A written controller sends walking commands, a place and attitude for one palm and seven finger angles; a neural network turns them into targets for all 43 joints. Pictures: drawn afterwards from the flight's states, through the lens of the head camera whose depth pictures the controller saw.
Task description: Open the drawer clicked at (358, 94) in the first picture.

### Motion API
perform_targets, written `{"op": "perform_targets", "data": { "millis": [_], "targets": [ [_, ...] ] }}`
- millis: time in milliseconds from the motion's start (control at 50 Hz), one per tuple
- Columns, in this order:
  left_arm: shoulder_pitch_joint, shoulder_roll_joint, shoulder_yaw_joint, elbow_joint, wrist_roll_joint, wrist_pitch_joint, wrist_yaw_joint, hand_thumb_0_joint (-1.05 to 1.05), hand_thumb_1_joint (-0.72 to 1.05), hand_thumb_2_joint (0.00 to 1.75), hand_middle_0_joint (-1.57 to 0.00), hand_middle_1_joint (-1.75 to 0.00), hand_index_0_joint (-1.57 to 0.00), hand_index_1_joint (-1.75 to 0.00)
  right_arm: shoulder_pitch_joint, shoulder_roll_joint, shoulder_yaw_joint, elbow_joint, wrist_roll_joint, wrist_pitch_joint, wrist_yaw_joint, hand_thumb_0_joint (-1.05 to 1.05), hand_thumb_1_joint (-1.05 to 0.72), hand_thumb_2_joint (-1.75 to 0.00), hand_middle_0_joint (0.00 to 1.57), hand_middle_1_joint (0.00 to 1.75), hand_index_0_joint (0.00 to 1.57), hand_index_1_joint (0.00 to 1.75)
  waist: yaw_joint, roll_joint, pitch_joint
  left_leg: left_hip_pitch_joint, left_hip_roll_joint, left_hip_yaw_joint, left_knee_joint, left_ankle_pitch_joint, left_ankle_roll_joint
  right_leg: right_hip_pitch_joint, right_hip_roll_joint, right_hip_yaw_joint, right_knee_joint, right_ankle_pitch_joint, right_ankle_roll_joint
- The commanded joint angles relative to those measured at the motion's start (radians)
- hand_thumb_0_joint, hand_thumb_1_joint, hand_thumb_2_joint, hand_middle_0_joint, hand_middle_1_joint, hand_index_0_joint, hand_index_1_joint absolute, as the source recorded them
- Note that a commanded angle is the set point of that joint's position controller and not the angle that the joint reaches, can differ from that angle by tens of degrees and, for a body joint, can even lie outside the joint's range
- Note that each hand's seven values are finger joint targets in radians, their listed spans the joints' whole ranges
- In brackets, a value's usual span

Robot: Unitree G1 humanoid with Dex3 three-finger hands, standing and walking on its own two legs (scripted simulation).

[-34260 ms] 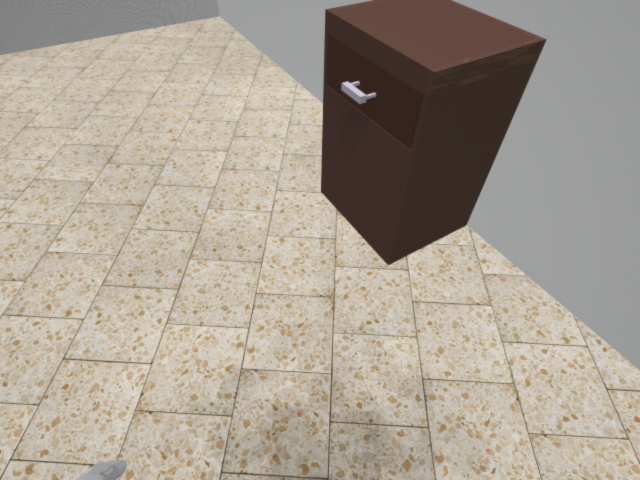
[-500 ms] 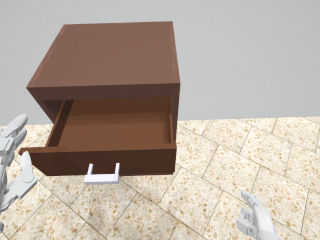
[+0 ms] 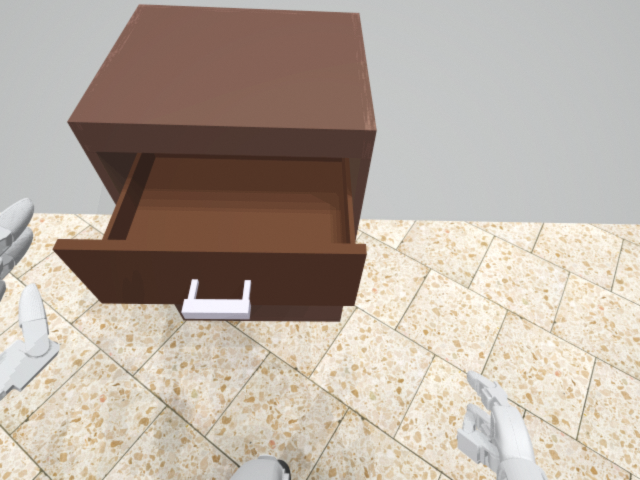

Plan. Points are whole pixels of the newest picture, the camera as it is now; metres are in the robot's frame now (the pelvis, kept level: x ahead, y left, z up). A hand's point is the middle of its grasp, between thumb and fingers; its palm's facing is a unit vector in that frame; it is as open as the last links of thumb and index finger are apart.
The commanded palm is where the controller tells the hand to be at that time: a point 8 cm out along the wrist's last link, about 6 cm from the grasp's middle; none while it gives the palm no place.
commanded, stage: step back with the hand held close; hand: left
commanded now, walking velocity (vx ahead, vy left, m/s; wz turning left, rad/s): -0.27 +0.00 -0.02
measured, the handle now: (219, 297) +0.39 +0.19 -0.12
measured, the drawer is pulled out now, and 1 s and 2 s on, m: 0.21 0.21 0.21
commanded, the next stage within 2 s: stop stepping back and stand still in 0.88 s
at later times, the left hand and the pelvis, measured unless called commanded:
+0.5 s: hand (27, 385) +0.17 +0.24 +0.17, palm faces +0.30 -0.82 -0.48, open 7.4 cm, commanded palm +0.09 +0.28 +0.19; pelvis -0.04 +0.00 -0.01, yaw +0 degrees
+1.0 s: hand out of the picture +0.10 +0.19 +0.16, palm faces +0.17 -0.86 -0.48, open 7.4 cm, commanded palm +0.02 +0.25 +0.19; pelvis -0.13 -0.02 +0.01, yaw -4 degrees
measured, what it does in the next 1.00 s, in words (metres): walks backwards: right foot, then left foot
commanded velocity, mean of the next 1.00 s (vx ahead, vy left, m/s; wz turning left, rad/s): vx -0.37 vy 0.00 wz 0.01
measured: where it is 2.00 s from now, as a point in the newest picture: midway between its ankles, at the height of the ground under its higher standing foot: outside the picture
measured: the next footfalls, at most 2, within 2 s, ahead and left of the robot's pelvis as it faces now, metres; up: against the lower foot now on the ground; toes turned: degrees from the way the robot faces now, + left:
right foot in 0.64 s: -0.08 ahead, -0.11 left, +0.00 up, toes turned -1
left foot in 0.84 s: -0.02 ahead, +0.08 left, +0.00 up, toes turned -3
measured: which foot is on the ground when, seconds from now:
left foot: down 0.00-0.68, up 0.70-0.82, down 0.84-1.00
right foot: down 0.00-0.44, up 0.46-0.62, down 0.64-0.88, up 0.90-1.00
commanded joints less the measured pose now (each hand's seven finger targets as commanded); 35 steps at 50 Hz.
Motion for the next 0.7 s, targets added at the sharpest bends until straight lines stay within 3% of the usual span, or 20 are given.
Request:
{"op": "perform_targets", "data": {
  "millis": [0,120,140,220,260,300,320,340,380,420,440,480,520,580,600,620,640,660,680],
  "targets": [
    [0.003,0.135,0.116,-0.208,0.001,-0.078,0.031,0.0,0.9,0.9,-0.2,-0.3,-0.2,-0.3,-0.071,-0.145,-0.058,-0.15,0.0,-0.07,-0.014,0.0,-0.9,-0.9,0.2,0.3,0.2,0.3,-0.015,0.094,-0.148,0.0,0.096,-0.103,-0.187,-0.311,0.029,0.059,-0.039,0.061,-0.048,-0.04,-0.006],
    [-0.005,0.151,0.138,-0.19,0.004,-0.085,0.036,0.0,0.9,0.9,-0.2,-0.3,-0.2,-0.3,-0.077,-0.146,-0.062,-0.133,-0.002,-0.08,-0.014,0.0,-0.9,-0.9,0.2,0.3,0.2,0.3,-0.012,0.078,-0.147,-0.039,0.1,-0.101,-0.174,-0.314,0.029,0.063,-0.04,0.082,-0.038,-0.03,-0.008],
    [-0.006,0.13,0.117,-0.195,0.003,-0.087,0.034,0.0,0.9,0.9,-0.2,-0.3,-0.2,-0.3,-0.069,-0.142,-0.059,-0.133,-0.001,-0.08,-0.011,0.0,-0.9,-0.9,0.2,0.3,0.2,0.3,-0.014,0.069,-0.149,-0.04,0.094,-0.097,-0.161,-0.309,0.027,0.06,-0.048,0.085,-0.042,-0.031,-0.011],
    [-0.016,0.159,0.131,-0.215,0.001,-0.096,0.036,0.0,0.9,0.9,-0.2,-0.3,-0.2,-0.3,-0.07,-0.143,-0.069,-0.119,-0.001,-0.081,-0.009,0.0,-0.9,-0.9,0.2,0.3,0.2,0.3,-0.018,0.025,-0.154,0.051,0.046,-0.062,-0.068,-0.277,0.003,-0.055,-0.09,0.14,-0.126,-0.065,-0.037],
    [-0.02,0.149,0.121,-0.212,0.001,-0.095,0.04,0.0,0.9,0.9,-0.2,-0.3,-0.2,-0.3,-0.066,-0.128,-0.066,-0.107,-0.003,-0.075,-0.01,0.0,-0.9,-0.9,0.2,0.3,0.2,0.3,-0.021,-0.026,-0.163,0.08,0.028,-0.056,-0.028,-0.222,-0.005,-0.076,-0.116,0.15,-0.146,-0.032,-0.045],
    [-0.023,0.149,0.117,-0.202,0.002,-0.094,0.042,0.0,0.9,0.9,-0.2,-0.3,-0.2,-0.3,-0.067,-0.125,-0.068,-0.096,-0.004,-0.066,-0.012,0.0,-0.9,-0.9,0.2,0.3,0.2,0.3,-0.024,-0.027,-0.156,0.117,0.007,-0.04,0.012,-0.199,-0.017,-0.122,-0.142,0.156,-0.164,-0.02,-0.059],
    [-0.023,0.167,0.136,-0.199,0.004,-0.094,0.045,0.0,0.9,0.9,-0.2,-0.3,-0.2,-0.3,-0.08,-0.127,-0.073,-0.09,-0.006,-0.064,-0.015,0.0,-0.9,-0.9,0.2,0.3,0.2,0.3,-0.021,-0.018,-0.16,0.136,0.012,-0.043,-0.005,-0.172,-0.017,-0.124,-0.133,0.15,-0.164,0.009,-0.057],
    [-0.016,0.157,0.125,-0.195,0.004,-0.093,0.046,0.0,0.9,0.9,-0.2,-0.3,-0.2,-0.3,-0.076,-0.122,-0.07,-0.091,-0.004,-0.061,-0.016,0.0,-0.9,-0.9,0.2,0.3,0.2,0.3,-0.021,-0.011,-0.167,0.121,0.027,-0.066,-0.041,-0.144,-0.011,-0.092,-0.117,0.121,-0.133,0.024,-0.048],
    [-0.008,0.157,0.126,-0.192,0.001,-0.094,0.042,0.0,0.9,0.9,-0.2,-0.3,-0.2,-0.3,-0.089,-0.13,-0.068,-0.104,-0.001,-0.062,-0.018,0.0,-0.9,-0.9,0.2,0.3,0.2,0.3,-0.019,0.074,-0.148,0.039,0.093,-0.129,-0.164,-0.197,0.012,-0.035,-0.047,0.073,-0.048,-0.044,-0.018],
    [0.012,0.157,0.141,-0.19,0.007,-0.1,0.037,0.0,0.9,0.9,-0.2,-0.3,-0.2,-0.3,-0.107,-0.151,-0.073,-0.125,0.001,-0.076,-0.017,0.0,-0.9,-0.9,0.2,0.3,0.2,0.3,-0.009,0.262,-0.15,-0.169,0.214,-0.256,-0.379,-0.43,0.073,0.148,0.055,0.024,0.177,-0.135,0.01],
    [0.007,0.154,0.148,-0.208,0.011,-0.101,0.035,0.0,0.9,0.9,-0.2,-0.3,-0.2,-0.3,-0.083,-0.144,-0.069,-0.126,-0.014,-0.082,-0.014,0.0,-0.9,-0.9,0.2,0.3,0.2,0.3,-0.007,0.29,-0.164,-0.239,0.263,-0.322,-0.436,-0.498,0.105,0.199,0.069,0.034,0.305,-0.168,0.006],
    [0.01,0.151,0.135,-0.231,0.0,-0.104,0.03,0.0,0.9,0.9,-0.2,-0.3,-0.2,-0.3,-0.054,-0.138,-0.075,-0.109,-0.022,-0.1,-0.001,0.0,-0.9,-0.9,0.2,0.3,0.2,0.3,-0.004,0.175,-0.201,-0.064,0.252,-0.284,-0.357,-0.306,0.111,0.061,0.055,0.064,0.337,-0.23,-0.012],
    [0.037,0.149,0.13,-0.249,-0.011,-0.108,0.031,0.0,0.9,0.9,-0.2,-0.3,-0.2,-0.3,-0.051,-0.141,-0.075,-0.092,-0.028,-0.119,0.006,0.0,-0.9,-0.9,0.2,0.3,0.2,0.3,0.001,0.188,-0.252,0.106,0.231,-0.221,-0.288,-0.117,0.11,0.001,0.045,0.057,0.244,-0.233,-0.011],
    [-0.007,0.14,0.101,-0.261,-0.014,-0.116,0.012,0.0,0.9,0.9,-0.2,-0.3,-0.2,-0.3,-0.059,-0.139,-0.053,-0.07,-0.036,-0.127,0.019,0.0,-0.9,-0.9,0.2,0.3,0.2,0.3,0.011,0.199,-0.25,0.155,0.202,-0.167,-0.223,0.023,0.081,0.069,0.032,0.052,-0.001,-0.094,-0.018],
    [-0.025,0.158,0.112,-0.251,-0.014,-0.122,0.004,0.0,0.9,0.9,-0.2,-0.3,-0.2,-0.3,-0.07,-0.142,-0.053,-0.069,-0.036,-0.124,0.02,0.0,-0.9,-0.9,0.2,0.3,0.2,0.3,0.011,0.179,-0.231,0.15,0.184,-0.138,-0.186,0.002,0.058,0.079,0.01,0.061,-0.102,-0.03,-0.02],
    [-0.033,0.19,0.138,-0.244,-0.007,-0.128,0.001,0.0,0.9,0.9,-0.2,-0.3,-0.2,-0.3,-0.082,-0.138,-0.057,-0.072,-0.038,-0.114,0.017,0.0,-0.9,-0.9,0.2,0.3,0.2,0.3,0.009,0.099,-0.216,0.154,0.143,-0.089,-0.115,-0.007,0.03,0.06,-0.033,0.105,-0.185,0.058,-0.027],
    [-0.064,0.171,0.105,-0.227,-0.007,-0.127,-0.004,0.0,0.9,0.9,-0.2,-0.3,-0.2,-0.3,-0.074,-0.129,-0.054,-0.079,-0.022,-0.108,0.018,0.0,-0.9,-0.9,0.2,0.3,0.2,0.3,-0.005,-0.039,-0.211,0.158,0.045,-0.012,0.001,-0.123,-0.022,0.001,-0.115,0.188,-0.213,0.129,-0.061],
    [-0.065,0.156,0.079,-0.203,-0.005,-0.12,-0.004,0.0,0.9,0.9,-0.2,-0.3,-0.2,-0.3,-0.068,-0.139,-0.077,-0.09,0.003,-0.103,0.016,0.0,-0.9,-0.9,0.2,0.3,0.2,0.3,-0.009,-0.2,-0.208,0.197,-0.059,0.026,0.25,-0.16,-0.052,-0.13,-0.258,0.354,-0.298,0.101,-0.102],
    [-0.068,0.165,0.091,-0.159,0.008,-0.107,0.011,0.0,0.9,0.9,-0.2,-0.3,-0.2,-0.3,-0.101,-0.128,-0.084,-0.072,0.002,-0.087,0.014,0.0,-0.9,-0.9,0.2,0.3,0.2,0.3,0.001,-0.217,-0.185,0.147,-0.071,-0.003,0.451,-0.244,-0.048,-0.16,-0.345,0.394,-0.3,0.244,-0.151]
  ]
}}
